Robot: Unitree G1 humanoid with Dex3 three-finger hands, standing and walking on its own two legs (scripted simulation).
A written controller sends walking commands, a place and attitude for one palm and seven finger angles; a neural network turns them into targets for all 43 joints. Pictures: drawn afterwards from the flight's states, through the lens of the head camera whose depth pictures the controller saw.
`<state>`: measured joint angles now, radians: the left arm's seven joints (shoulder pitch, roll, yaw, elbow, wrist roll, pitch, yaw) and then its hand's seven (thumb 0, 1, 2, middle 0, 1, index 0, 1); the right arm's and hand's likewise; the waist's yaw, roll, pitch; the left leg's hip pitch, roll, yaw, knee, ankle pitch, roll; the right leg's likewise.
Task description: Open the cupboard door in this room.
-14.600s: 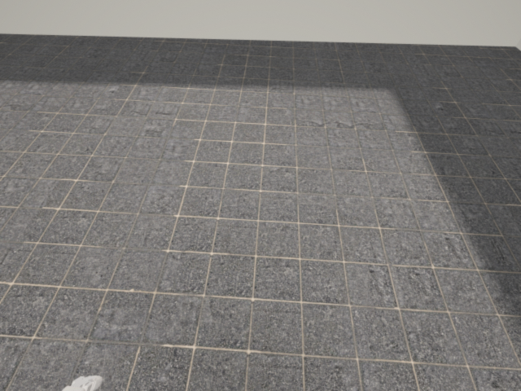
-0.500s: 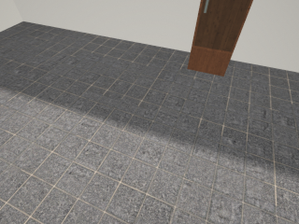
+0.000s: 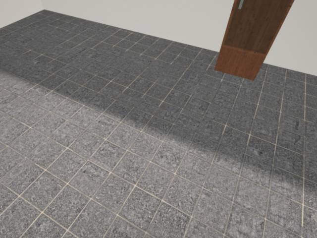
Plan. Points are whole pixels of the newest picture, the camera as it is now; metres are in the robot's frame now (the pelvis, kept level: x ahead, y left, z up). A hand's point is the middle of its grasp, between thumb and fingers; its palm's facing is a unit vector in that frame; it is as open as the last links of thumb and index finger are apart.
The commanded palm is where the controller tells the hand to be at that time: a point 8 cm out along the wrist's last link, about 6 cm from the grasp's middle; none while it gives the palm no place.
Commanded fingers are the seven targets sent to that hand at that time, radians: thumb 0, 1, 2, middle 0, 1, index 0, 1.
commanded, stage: stand and wait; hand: left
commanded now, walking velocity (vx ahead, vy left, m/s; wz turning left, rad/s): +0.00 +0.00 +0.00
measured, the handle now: out of the picture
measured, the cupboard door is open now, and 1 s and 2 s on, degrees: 0 0 0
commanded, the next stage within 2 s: turn or walk to find it in 0.52 s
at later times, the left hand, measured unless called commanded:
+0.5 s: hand out of the picture +0.05 +0.22 -0.16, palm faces +0.00 -0.96 -0.29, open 7.3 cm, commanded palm none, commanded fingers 0.00 0.90 0.90 -0.20 -0.30 -0.20 -0.30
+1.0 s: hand out of the picture +0.05 +0.20 -0.18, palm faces +0.10 -0.96 -0.25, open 7.3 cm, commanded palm none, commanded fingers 0.00 0.90 0.90 -0.20 -0.30 -0.20 -0.30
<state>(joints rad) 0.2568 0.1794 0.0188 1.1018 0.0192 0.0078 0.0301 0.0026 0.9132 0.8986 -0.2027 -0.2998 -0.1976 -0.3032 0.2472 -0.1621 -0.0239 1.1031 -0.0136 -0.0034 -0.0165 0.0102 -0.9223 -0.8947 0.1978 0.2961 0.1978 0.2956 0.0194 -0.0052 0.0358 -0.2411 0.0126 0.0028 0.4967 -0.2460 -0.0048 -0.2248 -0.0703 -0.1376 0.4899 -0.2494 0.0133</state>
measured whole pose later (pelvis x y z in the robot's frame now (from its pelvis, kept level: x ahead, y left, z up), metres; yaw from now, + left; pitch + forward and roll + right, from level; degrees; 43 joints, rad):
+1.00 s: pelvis +0.00 -0.01 -0.01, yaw +6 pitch +0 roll +0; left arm 0.14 0.24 0.03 1.00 0.02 0.06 0.01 0.00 0.91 0.90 -0.21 -0.30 -0.20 -0.30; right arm 0.20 -0.19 -0.02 0.99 -0.03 0.02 0.01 0.00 -0.91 -0.89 0.20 0.30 0.20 0.30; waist -0.01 -0.02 0.09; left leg -0.33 -0.02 -0.07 0.60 -0.28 0.00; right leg -0.34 -0.07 -0.11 0.80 -0.47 0.03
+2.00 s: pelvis -0.05 -0.05 +0.00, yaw +35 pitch +0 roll -1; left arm 0.22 0.26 0.06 0.97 0.02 0.05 0.01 0.01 0.91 0.90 -0.20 -0.30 -0.20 -0.30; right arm 0.12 -0.18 -0.03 0.96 -0.02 0.02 0.01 0.00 -0.90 -0.89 0.20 0.30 0.20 0.30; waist 0.03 -0.03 0.07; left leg -0.22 -0.02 -0.01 0.46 -0.24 0.03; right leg -0.44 -0.09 -0.04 0.98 -0.43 0.09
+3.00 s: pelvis -0.08 -0.09 +0.00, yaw +59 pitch +0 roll +0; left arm 0.15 0.24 0.05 0.94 0.01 0.05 0.01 0.01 0.91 0.90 -0.20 -0.30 -0.20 -0.30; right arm 0.18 -0.19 -0.05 0.97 -0.03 0.03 0.01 0.00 -0.90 -0.89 0.20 0.30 0.20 0.30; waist -0.01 0.00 0.07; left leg -0.25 -0.04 -0.05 0.47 -0.22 0.02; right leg -0.37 -0.06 -0.03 0.81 -0.43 0.08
